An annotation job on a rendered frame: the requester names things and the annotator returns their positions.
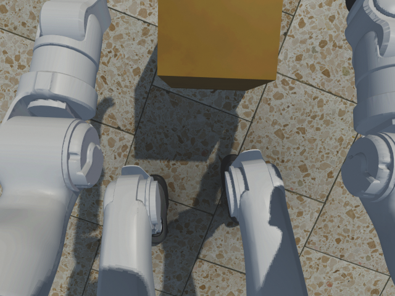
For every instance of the robot right upper arm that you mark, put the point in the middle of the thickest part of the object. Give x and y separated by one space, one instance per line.
369 173

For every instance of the left robot shin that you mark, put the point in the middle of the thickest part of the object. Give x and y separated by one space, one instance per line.
109 193

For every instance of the robot shin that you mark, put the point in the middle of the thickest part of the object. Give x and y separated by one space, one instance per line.
255 154
109 193

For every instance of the carton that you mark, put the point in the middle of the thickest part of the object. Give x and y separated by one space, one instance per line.
218 44

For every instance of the left robot forearm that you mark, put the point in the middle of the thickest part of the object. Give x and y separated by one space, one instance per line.
66 55

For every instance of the robot left upper arm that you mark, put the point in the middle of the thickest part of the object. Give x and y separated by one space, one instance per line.
45 163

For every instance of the right robot shin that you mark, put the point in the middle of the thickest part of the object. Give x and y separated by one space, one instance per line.
255 154

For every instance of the right robot forearm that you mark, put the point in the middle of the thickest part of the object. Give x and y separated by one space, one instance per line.
371 33

